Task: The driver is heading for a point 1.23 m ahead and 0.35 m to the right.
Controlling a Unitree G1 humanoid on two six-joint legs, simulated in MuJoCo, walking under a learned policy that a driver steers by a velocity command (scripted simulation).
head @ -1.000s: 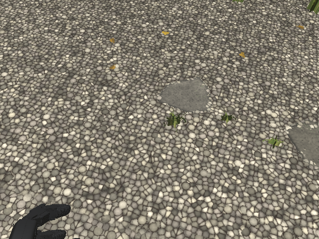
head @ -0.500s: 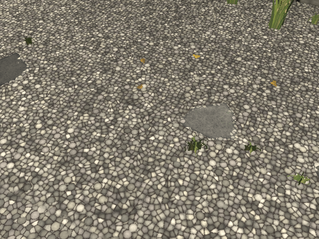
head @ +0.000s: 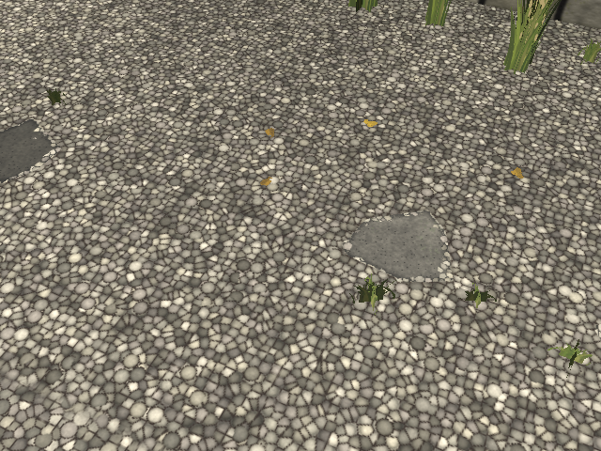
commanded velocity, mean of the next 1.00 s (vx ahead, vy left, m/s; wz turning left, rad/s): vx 0.00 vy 0.00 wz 0.00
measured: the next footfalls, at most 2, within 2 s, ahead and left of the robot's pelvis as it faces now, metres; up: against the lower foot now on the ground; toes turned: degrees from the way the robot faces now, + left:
left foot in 1.84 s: +0.57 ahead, +0.03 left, +0.00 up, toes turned +4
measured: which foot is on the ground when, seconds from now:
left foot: down 0.00-1.00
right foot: down 0.00-1.00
